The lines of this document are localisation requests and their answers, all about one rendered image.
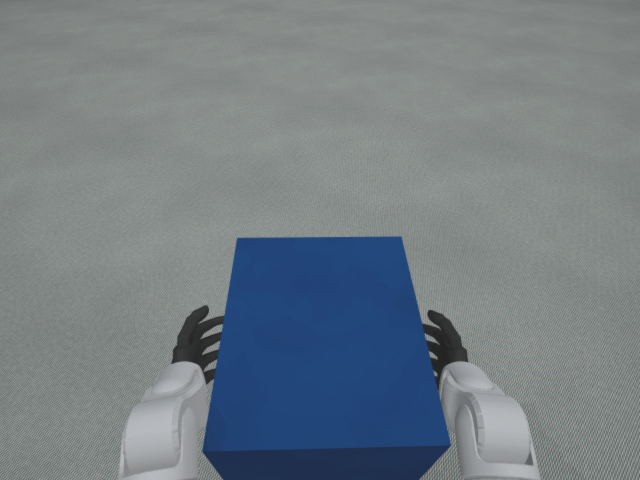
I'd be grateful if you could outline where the carton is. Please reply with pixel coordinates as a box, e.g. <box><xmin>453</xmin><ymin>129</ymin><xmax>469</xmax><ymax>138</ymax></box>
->
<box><xmin>202</xmin><ymin>237</ymin><xmax>451</xmax><ymax>480</ymax></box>

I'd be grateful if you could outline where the robot right forearm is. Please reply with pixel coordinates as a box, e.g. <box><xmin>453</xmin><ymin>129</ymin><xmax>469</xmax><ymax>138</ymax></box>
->
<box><xmin>439</xmin><ymin>361</ymin><xmax>541</xmax><ymax>480</ymax></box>

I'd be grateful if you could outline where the right robot hand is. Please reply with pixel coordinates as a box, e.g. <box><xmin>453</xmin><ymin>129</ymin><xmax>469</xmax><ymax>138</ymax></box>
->
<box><xmin>422</xmin><ymin>310</ymin><xmax>468</xmax><ymax>391</ymax></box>

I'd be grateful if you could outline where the left robot hand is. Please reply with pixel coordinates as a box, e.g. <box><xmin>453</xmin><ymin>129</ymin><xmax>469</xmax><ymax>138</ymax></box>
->
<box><xmin>171</xmin><ymin>305</ymin><xmax>224</xmax><ymax>385</ymax></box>

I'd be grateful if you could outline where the robot left forearm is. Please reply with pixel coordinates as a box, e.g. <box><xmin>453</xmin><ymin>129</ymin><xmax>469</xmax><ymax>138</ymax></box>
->
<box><xmin>118</xmin><ymin>361</ymin><xmax>209</xmax><ymax>480</ymax></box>

